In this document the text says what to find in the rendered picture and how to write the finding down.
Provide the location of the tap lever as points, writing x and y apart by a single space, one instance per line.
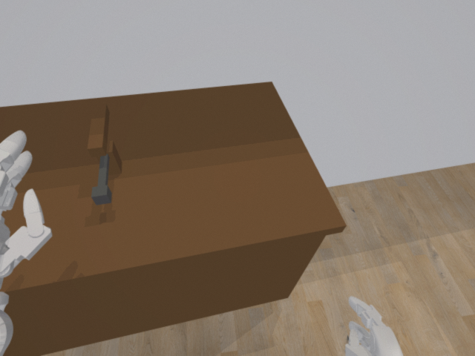
102 194

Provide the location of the robot right hand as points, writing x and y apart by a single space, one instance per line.
380 341

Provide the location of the robot left hand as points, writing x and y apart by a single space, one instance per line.
25 242

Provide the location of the counter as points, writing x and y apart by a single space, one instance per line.
216 206

